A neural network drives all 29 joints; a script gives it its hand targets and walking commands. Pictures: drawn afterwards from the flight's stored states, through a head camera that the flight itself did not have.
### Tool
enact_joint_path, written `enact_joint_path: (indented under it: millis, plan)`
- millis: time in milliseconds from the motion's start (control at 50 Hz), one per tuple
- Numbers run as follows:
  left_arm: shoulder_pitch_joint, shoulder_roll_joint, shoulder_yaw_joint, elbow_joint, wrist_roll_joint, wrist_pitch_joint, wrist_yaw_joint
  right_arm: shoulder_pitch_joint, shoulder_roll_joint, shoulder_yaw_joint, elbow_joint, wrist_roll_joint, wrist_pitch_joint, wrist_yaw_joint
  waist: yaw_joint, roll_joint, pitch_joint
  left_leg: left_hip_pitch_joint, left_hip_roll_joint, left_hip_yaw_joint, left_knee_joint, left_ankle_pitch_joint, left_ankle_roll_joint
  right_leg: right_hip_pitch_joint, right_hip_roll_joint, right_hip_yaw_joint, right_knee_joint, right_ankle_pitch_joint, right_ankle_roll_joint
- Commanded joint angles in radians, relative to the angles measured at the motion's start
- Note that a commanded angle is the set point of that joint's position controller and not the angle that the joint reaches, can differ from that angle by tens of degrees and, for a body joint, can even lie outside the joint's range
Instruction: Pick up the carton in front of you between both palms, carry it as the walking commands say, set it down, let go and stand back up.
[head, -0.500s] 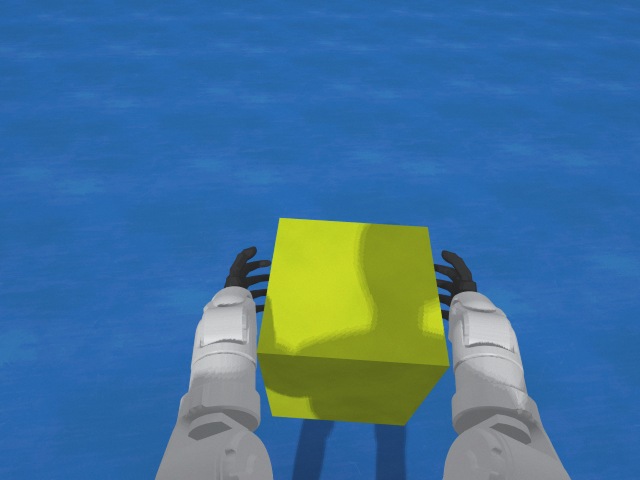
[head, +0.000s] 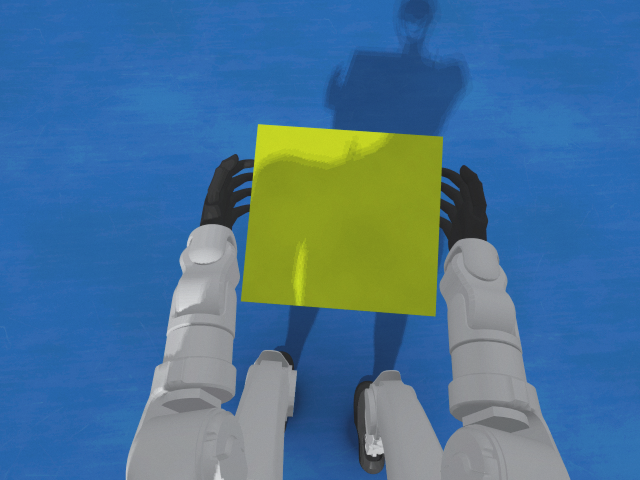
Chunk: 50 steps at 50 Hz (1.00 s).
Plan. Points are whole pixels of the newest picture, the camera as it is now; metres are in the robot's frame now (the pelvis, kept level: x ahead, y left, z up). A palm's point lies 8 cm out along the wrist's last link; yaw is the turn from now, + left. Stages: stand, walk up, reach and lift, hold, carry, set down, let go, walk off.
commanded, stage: set down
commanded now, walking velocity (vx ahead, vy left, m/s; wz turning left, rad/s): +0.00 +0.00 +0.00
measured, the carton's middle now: (339, 231) +0.43 +0.02 -0.15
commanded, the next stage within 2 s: none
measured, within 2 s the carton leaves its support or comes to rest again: rests again in 1.52 s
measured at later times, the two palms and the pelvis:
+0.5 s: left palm (225, 221) +0.45 +0.20 -0.23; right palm (410, 237) +0.45 -0.10 -0.22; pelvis -0.03 +0.01 -0.13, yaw -3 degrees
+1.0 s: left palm (235, 225) +0.49 +0.22 -0.38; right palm (382, 240) +0.48 -0.08 -0.37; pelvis -0.05 +0.01 -0.24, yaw -5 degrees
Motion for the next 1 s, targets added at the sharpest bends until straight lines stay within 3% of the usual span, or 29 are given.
enact_joint_path:
  millis: [0, 140, 360, 660, 800, 980]
  plan:
    - [-0.475, -0.850, -0.550, 0.061, -0.079, 0.017, -0.224, -0.514, 0.909, 0.618, 0.075, 0.070, 0.035, 0.205, 0.051, 0.056, -0.929, 0.631, -0.124, 0.032, 0.039, 0.347, 0.003, 0.130, 0.108, -0.017, -0.071, 0.277, 0.047]
    - [-0.544, -0.799, -0.460, 0.159, -0.077, 0.052, -0.261, -0.592, 0.885, 0.532, 0.132, 0.038, 0.064, 0.182, 0.050, 0.045, -0.882, 0.401, -0.126, 0.039, 0.141, 0.272, 0.007, -0.023, 0.115, -0.026, 0.029, 0.216, 0.045]
    - [-0.709, -0.732, -0.426, 0.226, -0.104, 0.046, -0.221, -0.793, 0.811, 0.483, 0.158, 0.060, 0.038, 0.122, 0.062, 0.077, -0.999, 0.264, -0.130, 0.049, 0.316, 0.224, -0.013, -0.235, 0.148, -0.074, 0.240, 0.134, 0.043]
    - [-0.962, -0.648, -0.403, 0.283, -0.128, 0.080, -0.194, -1.067, 0.720, 0.399, 0.209, 0.092, 0.066, 0.104, 0.072, 0.123, -1.018, 0.179, -0.116, 0.029, 0.510, 0.087, -0.018, -0.507, 0.164, -0.125, 0.487, -0.012, 0.037]
    - [-1.035, -0.602, -0.394, 0.326, -0.139, 0.080, -0.203, -1.154, 0.679, 0.378, 0.235, 0.115, 0.066, 0.110, 0.082, 0.128, -0.981, 0.141, -0.101, 0.022, 0.608, 0.094, -0.016, -0.602, 0.160, -0.135, 0.586, -0.030, 0.035]
    - [-1.133, -0.521, -0.439, 0.343, -0.207, 0.053, -0.220, -1.264, 0.631, 0.436, 0.234, 0.193, 0.043, 0.102, 0.108, 0.111, -0.958, 0.092, -0.076, 0.040, 0.736, 0.169, -0.016, -0.606, 0.153, -0.142, 0.697, 0.002, 0.035]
